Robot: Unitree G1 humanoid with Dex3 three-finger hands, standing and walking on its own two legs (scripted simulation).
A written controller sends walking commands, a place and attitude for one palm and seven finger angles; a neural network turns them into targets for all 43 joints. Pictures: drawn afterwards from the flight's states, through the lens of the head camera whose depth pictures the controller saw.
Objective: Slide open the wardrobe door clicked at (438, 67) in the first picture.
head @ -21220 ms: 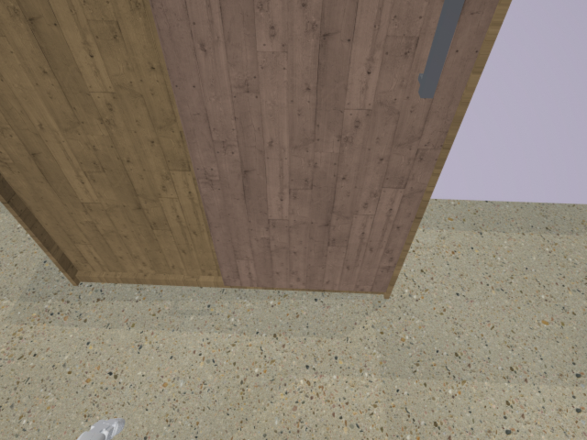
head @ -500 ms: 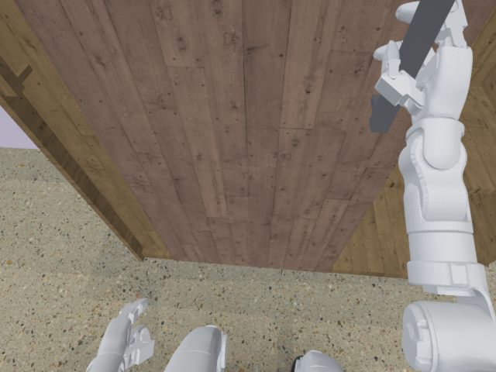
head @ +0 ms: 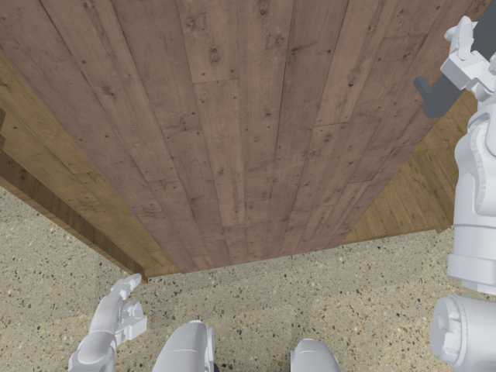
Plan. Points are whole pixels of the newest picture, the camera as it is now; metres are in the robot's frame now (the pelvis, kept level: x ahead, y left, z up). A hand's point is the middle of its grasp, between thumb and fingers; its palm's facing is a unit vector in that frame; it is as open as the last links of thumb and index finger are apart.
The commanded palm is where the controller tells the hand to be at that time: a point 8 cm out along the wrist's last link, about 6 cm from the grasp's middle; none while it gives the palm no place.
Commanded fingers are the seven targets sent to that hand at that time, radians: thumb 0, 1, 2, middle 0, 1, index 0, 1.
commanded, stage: stop walking and hold the door there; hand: right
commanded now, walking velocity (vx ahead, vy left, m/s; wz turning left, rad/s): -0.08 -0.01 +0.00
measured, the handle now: (478, 21) +0.45 -0.29 +0.25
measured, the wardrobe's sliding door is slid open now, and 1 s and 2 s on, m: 0.46 0.45 0.45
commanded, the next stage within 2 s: none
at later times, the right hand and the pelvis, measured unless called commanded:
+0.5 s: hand (462, 53) +0.42 -0.27 +0.23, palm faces +0.60 +0.77 -0.19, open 6.7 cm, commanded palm +0.37 -0.30 +0.21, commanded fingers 0.00 -0.90 -0.90 0.45 1.40 0.45 1.40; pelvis +0.04 +0.06 +0.00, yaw +1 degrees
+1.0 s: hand (460, 53) +0.42 -0.27 +0.23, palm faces +0.56 +0.81 -0.17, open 6.4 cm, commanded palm +0.37 -0.30 +0.21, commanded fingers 0.00 -0.90 -0.90 0.45 1.40 0.45 1.40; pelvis -0.01 +0.06 +0.00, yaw +8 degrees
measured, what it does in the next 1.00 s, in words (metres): steps on the spot: left foot, then right foot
